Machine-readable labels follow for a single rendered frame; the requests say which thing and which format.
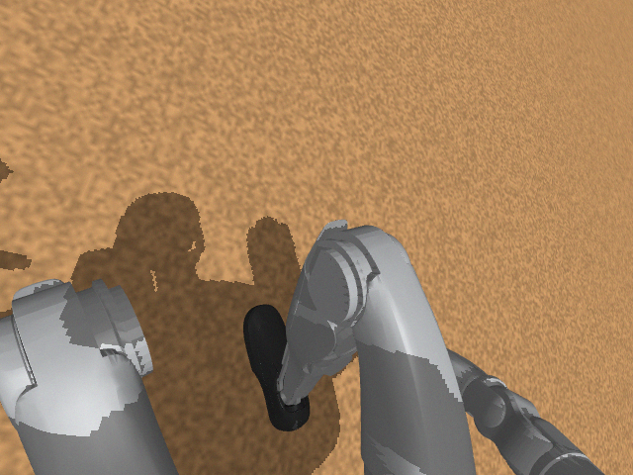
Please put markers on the right robot arm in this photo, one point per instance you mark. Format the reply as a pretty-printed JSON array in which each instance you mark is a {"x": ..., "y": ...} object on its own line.
[{"x": 528, "y": 444}]

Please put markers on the right robot hand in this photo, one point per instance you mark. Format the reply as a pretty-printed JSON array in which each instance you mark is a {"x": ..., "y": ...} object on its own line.
[{"x": 465, "y": 370}]

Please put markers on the right robot foot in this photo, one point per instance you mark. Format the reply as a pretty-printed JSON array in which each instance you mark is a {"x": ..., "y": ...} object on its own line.
[{"x": 265, "y": 340}]

